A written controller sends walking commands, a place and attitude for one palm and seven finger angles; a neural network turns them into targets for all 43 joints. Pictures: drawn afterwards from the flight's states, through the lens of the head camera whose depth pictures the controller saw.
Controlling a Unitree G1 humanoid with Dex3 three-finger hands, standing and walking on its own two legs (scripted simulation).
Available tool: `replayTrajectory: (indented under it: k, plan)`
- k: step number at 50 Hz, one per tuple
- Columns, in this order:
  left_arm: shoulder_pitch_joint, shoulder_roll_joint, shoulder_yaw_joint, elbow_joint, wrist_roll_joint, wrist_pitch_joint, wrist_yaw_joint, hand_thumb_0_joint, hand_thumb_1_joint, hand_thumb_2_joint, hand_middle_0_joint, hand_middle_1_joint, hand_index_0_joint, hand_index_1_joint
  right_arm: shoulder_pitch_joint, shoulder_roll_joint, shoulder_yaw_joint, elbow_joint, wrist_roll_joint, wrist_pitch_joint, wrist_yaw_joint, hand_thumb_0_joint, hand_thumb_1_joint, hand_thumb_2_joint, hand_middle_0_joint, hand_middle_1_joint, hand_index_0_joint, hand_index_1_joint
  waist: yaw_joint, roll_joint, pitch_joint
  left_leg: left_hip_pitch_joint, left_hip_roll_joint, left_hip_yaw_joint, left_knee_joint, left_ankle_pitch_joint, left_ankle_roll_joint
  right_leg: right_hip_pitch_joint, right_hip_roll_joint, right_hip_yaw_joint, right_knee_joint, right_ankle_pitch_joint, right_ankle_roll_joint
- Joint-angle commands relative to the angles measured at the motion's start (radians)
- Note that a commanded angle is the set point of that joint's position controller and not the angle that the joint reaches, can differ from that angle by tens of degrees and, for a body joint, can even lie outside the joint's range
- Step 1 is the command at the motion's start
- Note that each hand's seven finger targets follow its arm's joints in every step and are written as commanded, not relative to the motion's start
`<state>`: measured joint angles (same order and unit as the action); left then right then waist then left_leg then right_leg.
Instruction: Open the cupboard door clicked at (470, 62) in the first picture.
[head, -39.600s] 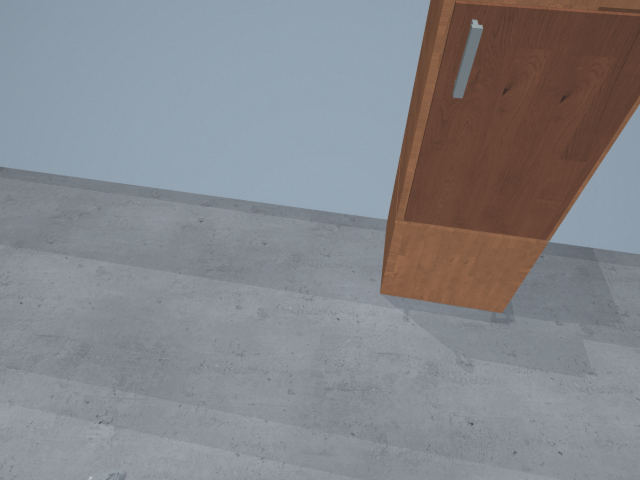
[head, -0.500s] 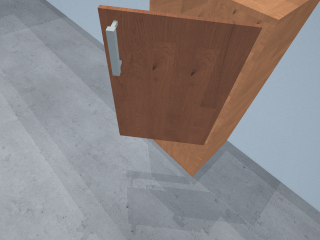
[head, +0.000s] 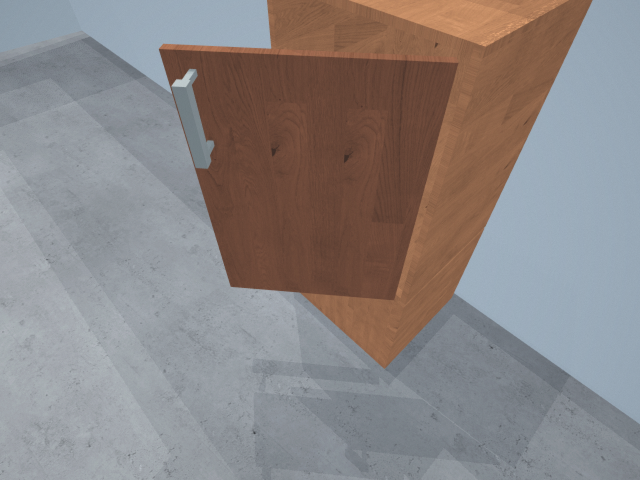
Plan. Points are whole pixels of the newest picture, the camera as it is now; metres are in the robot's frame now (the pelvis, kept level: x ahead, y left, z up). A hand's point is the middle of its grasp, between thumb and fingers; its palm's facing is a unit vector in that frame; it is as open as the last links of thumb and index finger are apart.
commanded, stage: come to a stop and stand still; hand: left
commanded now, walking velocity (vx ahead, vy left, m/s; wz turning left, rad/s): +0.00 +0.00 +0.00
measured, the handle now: (197, 120) +0.58 +0.22 +0.15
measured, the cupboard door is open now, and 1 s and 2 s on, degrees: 40 40 40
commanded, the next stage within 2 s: look again from close up in 0.18 s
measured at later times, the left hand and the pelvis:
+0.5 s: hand out of the picture -0.01 +0.19 -0.19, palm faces +0.00 -0.99 -0.17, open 7.4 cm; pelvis -0.01 +0.03 -0.01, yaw -1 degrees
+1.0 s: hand out of the picture -0.06 +0.23 -0.18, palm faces +0.00 -0.98 -0.20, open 7.4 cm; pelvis -0.04 +0.05 +0.00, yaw +0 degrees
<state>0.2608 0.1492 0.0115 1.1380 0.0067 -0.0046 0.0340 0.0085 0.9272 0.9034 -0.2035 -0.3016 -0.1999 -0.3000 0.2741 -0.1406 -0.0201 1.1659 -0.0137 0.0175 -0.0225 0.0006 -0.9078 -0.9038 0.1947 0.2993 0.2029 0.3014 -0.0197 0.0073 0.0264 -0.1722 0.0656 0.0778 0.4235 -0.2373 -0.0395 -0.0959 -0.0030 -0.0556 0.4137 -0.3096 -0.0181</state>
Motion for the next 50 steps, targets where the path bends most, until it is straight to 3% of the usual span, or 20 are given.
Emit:
replayTrajectory:
  k: [1,7,10,13,14,15,16,17,18,20,22,24,27,30,33,38,42,43,47,50]
  plan:
    - [0.050,0.095,0.012,-0.029,-0.004,-0.017,0.005,0.000,0.900,0.900,-0.200,-0.300,-0.200,-0.300,0.060,-0.081,-0.012,-0.016,-0.002,-0.016,-0.011,0.000,-0.900,-0.900,0.200,0.300,0.200,0.300,0.004,-0.033,0.048,0.040,0.046,-0.049,-0.044,0.150,0.028,-0.091,-0.119,0.101,-0.112,0.260,-0.016]
    - [0.073,0.086,0.012,-0.019,-0.004,-0.021,0.007,0.000,0.900,0.900,-0.200,-0.300,-0.200,-0.300,0.062,-0.073,-0.011,-0.013,-0.002,-0.019,-0.015,0.000,-0.900,-0.900,0.200,0.300,0.200,0.300,0.006,-0.019,0.041,0.047,0.047,-0.046,-0.041,0.170,0.027,-0.076,-0.119,0.097,-0.104,0.311,-0.015]
    - [0.081,0.074,0.011,-0.013,-0.002,-0.021,0.008,0.000,0.900,0.900,-0.200,-0.300,-0.200,-0.300,0.063,-0.065,-0.010,-0.014,-0.001,-0.018,-0.017,0.000,-0.900,-0.900,0.200,0.300,0.200,0.300,0.007,-0.044,0.056,0.045,0.049,-0.045,-0.046,0.161,0.028,-0.079,-0.113,0.088,-0.111,0.305,-0.012]
    - [0.089,0.073,0.013,-0.014,-0.002,-0.021,0.008,0.000,0.900,0.900,-0.200,-0.300,-0.200,-0.300,0.063,-0.069,-0.010,-0.015,-0.001,-0.023,-0.020,0.000,-0.900,-0.900,0.200,0.300,0.200,0.300,0.008,-0.008,0.044,0.051,0.050,-0.046,-0.043,0.195,0.029,-0.072,-0.115,0.092,-0.100,0.333,-0.012]
    - [0.195,0.109,0.012,0.007,0.019,-0.050,0.048,0.000,0.900,0.900,-0.200,-0.300,-0.200,-0.300,-0.071,-0.097,-0.007,-0.104,0.011,-0.042,-0.007,0.000,-0.900,-0.900,0.200,0.300,0.200,0.300,0.068,-0.081,0.095,-0.085,0.039,0.003,0.229,0.126,0.012,-0.116,-0.187,0.192,-0.082,0.857,0.054]
    - [0.168,0.148,0.018,-0.022,0.022,-0.062,0.048,0.000,0.900,0.900,-0.200,-0.300,-0.200,-0.300,-0.050,-0.066,0.001,-0.162,0.007,-0.037,-0.003,0.000,-0.900,-0.900,0.200,0.300,0.200,0.300,0.010,-0.080,0.076,-0.156,-0.012,-0.001,0.203,-0.033,0.020,-0.005,-0.224,0.158,-0.002,1.217,0.023]
    - [0.169,0.138,0.016,-0.051,0.021,-0.064,0.044,0.000,0.900,0.900,-0.200,-0.300,-0.200,-0.300,0.055,-0.040,-0.005,-0.149,0.004,-0.049,-0.005,0.000,-0.900,-0.900,0.200,0.300,0.200,0.300,-0.016,-0.130,-0.076,-0.104,-0.017,0.002,0.120,-0.047,0.046,0.078,-0.212,0.123,0.095,1.260,-0.017]
    - [0.152,0.123,0.008,-0.066,0.010,-0.062,0.041,0.000,0.900,0.900,-0.200,-0.300,-0.200,-0.300,0.089,-0.059,-0.006,-0.138,0.004,-0.056,-0.008,0.000,-0.900,-0.900,0.200,0.300,0.200,0.300,-0.016,-0.142,-0.172,-0.044,-0.022,-0.010,0.091,0.063,0.053,0.123,-0.178,0.089,0.151,1.188,-0.021]
    - [0.156,0.117,0.009,-0.079,0.006,-0.059,0.037,0.000,0.900,0.900,-0.200,-0.300,-0.200,-0.300,0.088,-0.079,-0.011,-0.134,0.007,-0.057,-0.012,0.000,-0.900,-0.900,0.200,0.300,0.200,0.300,-0.006,-0.105,-0.186,-0.005,-0.004,-0.023,0.101,0.189,0.061,0.088,-0.158,0.090,0.157,1.045,-0.016]
    - [0.150,0.107,0.010,-0.093,0.011,-0.044,0.034,0.000,0.900,0.900,-0.200,-0.300,-0.200,-0.300,0.083,-0.098,-0.013,-0.140,0.004,-0.056,-0.017,0.000,-0.900,-0.900,0.200,0.300,0.200,0.300,0.005,0.004,-0.112,0.016,0.043,-0.039,0.125,0.403,0.064,-0.014,-0.124,0.080,0.128,0.753,-0.019]
    - [0.142,0.099,0.007,-0.100,0.012,-0.028,0.027,0.000,0.900,0.900,-0.200,-0.300,-0.200,-0.300,0.049,-0.102,-0.008,-0.157,0.004,-0.046,-0.017,0.000,-0.900,-0.900,0.200,0.300,0.200,0.300,0.015,0.016,-0.014,-0.025,0.052,-0.065,0.097,0.351,0.063,-0.089,-0.104,0.081,0.079,0.468,-0.020]
    - [0.124,0.094,0.003,-0.109,0.014,-0.015,0.021,0.000,0.900,0.900,-0.200,-0.300,-0.200,-0.300,0.037,-0.115,-0.008,-0.167,0.002,-0.043,-0.014,0.000,-0.900,-0.900,0.200,0.300,0.200,0.300,0.015,0.025,0.021,-0.049,0.055,-0.091,0.056,0.283,0.073,-0.119,-0.083,0.078,0.060,0.266,-0.017]
    - [0.108,0.102,-0.001,-0.118,0.012,-0.006,0.014,0.000,0.900,0.900,-0.200,-0.300,-0.200,-0.300,0.014,-0.131,-0.008,-0.175,-0.001,-0.041,-0.009,0.000,-0.900,-0.900,0.200,0.300,0.200,0.300,0.022,0.028,0.054,-0.085,0.054,-0.115,0.004,0.129,0.082,-0.138,-0.070,0.078,0.030,0.096,-0.008]
    - [0.095,0.110,-0.001,-0.131,0.017,-0.001,0.009,0.000,0.900,0.900,-0.200,-0.300,-0.200,-0.300,0.006,-0.144,-0.011,-0.186,-0.003,-0.041,-0.004,0.000,-0.900,-0.900,0.200,0.300,0.200,0.300,0.025,0.037,0.093,-0.134,0.057,-0.143,-0.066,-0.026,0.089,-0.145,-0.067,0.067,0.016,0.043,-0.004]
    - [0.091,0.119,-0.001,-0.143,0.017,0.004,0.004,0.000,0.900,0.900,-0.200,-0.300,-0.200,-0.300,0.002,-0.172,-0.015,-0.199,-0.005,-0.041,0.001,0.000,-0.900,-0.900,0.200,0.300,0.200,0.300,0.026,0.044,0.081,-0.160,0.065,-0.177,-0.133,-0.168,0.092,-0.134,-0.062,0.050,0.033,0.019,0.000]
    - [0.105,0.133,-0.002,-0.144,0.018,0.002,-0.002,0.000,0.900,0.900,-0.200,-0.300,-0.200,-0.300,-0.006,-0.189,-0.017,-0.202,-0.003,-0.042,0.005,0.000,-0.900,-0.900,0.200,0.300,0.200,0.300,0.031,0.042,0.050,-0.154,0.066,-0.186,-0.166,-0.224,0.093,-0.124,-0.068,0.048,0.025,0.026,0.002]
    - [0.109,0.140,-0.002,-0.137,0.016,-0.006,-0.003,0.000,0.900,0.900,-0.200,-0.300,-0.200,-0.300,0.001,-0.188,-0.014,-0.187,-0.001,-0.045,0.006,0.000,-0.900,-0.900,0.200,0.300,0.200,0.300,0.030,0.007,0.035,-0.133,0.055,-0.170,-0.146,-0.160,0.090,-0.119,-0.083,0.065,0.001,0.053,0.001]
    - [0.123,0.122,-0.007,-0.125,0.016,-0.005,-0.003,0.000,0.900,0.900,-0.200,-0.300,-0.200,-0.300,0.015,-0.169,-0.009,-0.175,-0.002,-0.043,0.008,0.000,-0.900,-0.900,0.200,0.300,0.200,0.300,0.027,0.011,0.012,-0.112,0.056,-0.165,-0.150,-0.202,0.088,-0.119,-0.081,0.057,0.004,0.007,0.002]
    - [0.156,0.112,-0.004,-0.113,0.024,0.000,-0.011,0.000,0.900,0.900,-0.200,-0.300,-0.200,-0.300,0.028,-0.182,-0.015,-0.157,-0.006,-0.026,0.011,0.000,-0.900,-0.900,0.200,0.300,0.200,0.300,0.032,0.036,0.079,-0.173,0.073,-0.188,-0.174,-0.419,0.107,-0.166,-0.050,0.028,0.043,-0.159,-0.005]
    - [0.192,0.108,0.002,-0.103,0.023,-0.009,-0.016,0.000,0.900,0.900,-0.200,-0.300,-0.200,-0.300,0.024,-0.166,-0.015,-0.156,-0.006,-0.028,0.013,0.000,-0.900,-0.900,0.200,0.300,0.200,0.300,0.041,0.003,0.092,-0.191,0.053,-0.166,-0.118,-0.384,0.110,-0.164,-0.059,0.069,0.018,-0.178,-0.023]
